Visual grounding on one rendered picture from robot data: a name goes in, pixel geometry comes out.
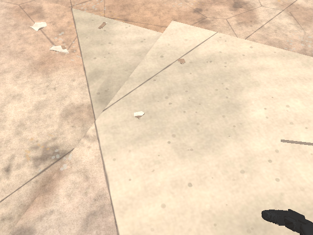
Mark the right robot hand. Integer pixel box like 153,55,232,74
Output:
261,209,313,235

